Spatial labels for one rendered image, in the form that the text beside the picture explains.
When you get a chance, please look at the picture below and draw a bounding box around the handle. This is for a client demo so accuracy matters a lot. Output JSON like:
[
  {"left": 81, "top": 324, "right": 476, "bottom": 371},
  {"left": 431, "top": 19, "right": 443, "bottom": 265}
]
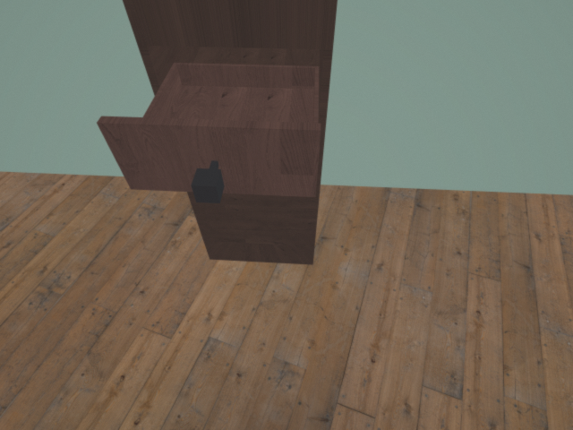
[{"left": 191, "top": 160, "right": 224, "bottom": 203}]

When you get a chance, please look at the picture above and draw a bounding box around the cabinet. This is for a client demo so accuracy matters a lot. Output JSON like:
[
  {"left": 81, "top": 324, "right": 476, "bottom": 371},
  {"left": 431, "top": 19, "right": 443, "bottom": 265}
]
[{"left": 123, "top": 0, "right": 338, "bottom": 265}]

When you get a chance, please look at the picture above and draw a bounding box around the drawer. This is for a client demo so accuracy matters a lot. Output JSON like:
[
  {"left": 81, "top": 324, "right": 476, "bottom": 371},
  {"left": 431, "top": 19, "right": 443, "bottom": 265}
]
[{"left": 97, "top": 63, "right": 321, "bottom": 197}]

